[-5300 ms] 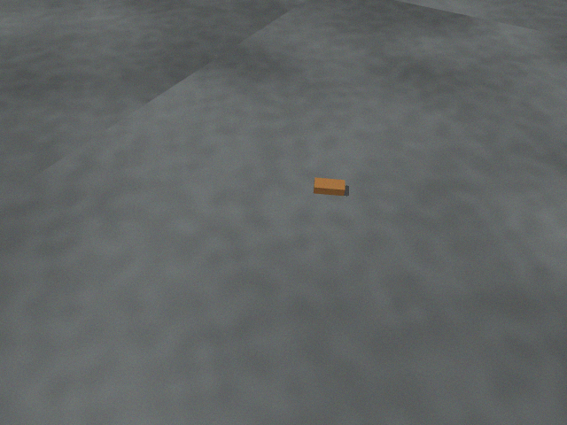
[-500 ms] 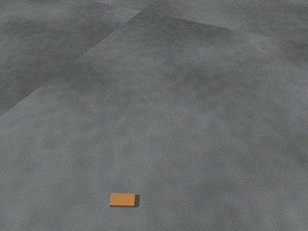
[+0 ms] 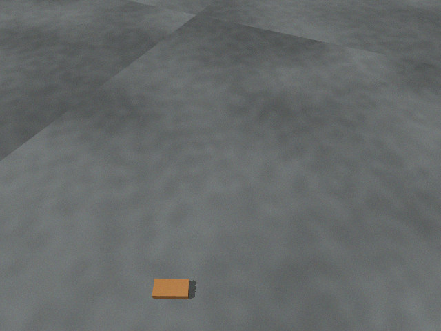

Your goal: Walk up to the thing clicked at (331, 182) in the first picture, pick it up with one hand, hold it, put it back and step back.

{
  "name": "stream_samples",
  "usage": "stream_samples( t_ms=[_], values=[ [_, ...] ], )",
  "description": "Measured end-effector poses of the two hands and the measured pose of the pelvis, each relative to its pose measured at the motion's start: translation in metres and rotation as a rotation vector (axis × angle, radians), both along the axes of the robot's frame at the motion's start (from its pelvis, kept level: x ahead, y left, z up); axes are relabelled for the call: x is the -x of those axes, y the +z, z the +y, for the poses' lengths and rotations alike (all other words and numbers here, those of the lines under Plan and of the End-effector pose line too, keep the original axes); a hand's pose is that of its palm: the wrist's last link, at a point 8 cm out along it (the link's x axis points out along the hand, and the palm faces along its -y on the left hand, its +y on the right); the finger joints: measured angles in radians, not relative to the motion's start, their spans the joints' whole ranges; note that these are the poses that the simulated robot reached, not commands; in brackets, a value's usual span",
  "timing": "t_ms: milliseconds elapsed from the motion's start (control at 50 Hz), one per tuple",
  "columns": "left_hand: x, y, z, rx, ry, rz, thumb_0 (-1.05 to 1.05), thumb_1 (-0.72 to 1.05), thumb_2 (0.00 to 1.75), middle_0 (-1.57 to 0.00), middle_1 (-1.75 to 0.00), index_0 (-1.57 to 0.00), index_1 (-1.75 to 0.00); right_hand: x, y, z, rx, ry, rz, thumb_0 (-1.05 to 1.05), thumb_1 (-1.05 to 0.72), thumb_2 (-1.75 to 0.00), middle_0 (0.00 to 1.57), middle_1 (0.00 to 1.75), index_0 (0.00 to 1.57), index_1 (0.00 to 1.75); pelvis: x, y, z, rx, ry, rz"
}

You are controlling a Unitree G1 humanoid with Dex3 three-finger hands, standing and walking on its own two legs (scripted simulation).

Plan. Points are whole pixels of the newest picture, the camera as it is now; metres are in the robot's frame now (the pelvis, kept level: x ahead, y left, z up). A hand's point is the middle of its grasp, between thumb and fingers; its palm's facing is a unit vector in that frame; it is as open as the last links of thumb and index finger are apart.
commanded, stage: stand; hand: left
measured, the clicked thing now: (171, 288) +0.41 +0.20 -0.76
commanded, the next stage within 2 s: none
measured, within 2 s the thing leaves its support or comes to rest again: neither
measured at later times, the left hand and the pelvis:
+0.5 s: hand out of the picture +0.06 +0.25 -0.16, palm faces +0.00 -0.94 -0.34, open 7.4 cm; pelvis -0.01 -0.01 +0.00, yaw +1 degrees
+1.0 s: hand out of the picture +0.07 +0.24 -0.15, palm faces -0.01 -0.94 -0.34, open 7.4 cm; pelvis +0.00 -0.01 +0.00, yaw +1 degrees
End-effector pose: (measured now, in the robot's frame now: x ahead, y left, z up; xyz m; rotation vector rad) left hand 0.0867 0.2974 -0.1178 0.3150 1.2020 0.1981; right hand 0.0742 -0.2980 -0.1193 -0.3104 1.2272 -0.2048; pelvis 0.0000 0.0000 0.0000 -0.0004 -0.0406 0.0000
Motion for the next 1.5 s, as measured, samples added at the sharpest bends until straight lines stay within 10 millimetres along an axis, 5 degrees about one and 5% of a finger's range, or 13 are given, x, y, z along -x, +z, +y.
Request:
stream_samples(
  t_ms=[540,1500],
  values=[
    [0.035,-0.001,-0.006,-0.002,0.033,0.060,0.01,0.90,0.89,-0.20,-0.30,-0.21,-0.30,0.007,-0.004,-0.007,-0.006,0.026,0.021,0.00,-0.91,-0.89,0.21,0.30,0.20,0.30,0.005,0.000,-0.009,-0.001,0.010,-0.001],
    [0.022,-0.001,-0.010,0.000,0.024,0.038,0.00,0.90,0.89,-0.20,-0.30,-0.21,-0.30,0.003,-0.003,-0.010,-0.001,0.033,0.020,0.00,-0.91,-0.89,0.21,0.30,0.20,0.30,-0.001,0.000,-0.012,0.000,0.010,0.003]
  ],
)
